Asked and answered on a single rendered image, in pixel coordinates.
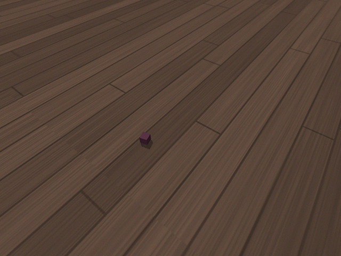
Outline cube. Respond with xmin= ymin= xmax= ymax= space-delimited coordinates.
xmin=139 ymin=132 xmax=151 ymax=145

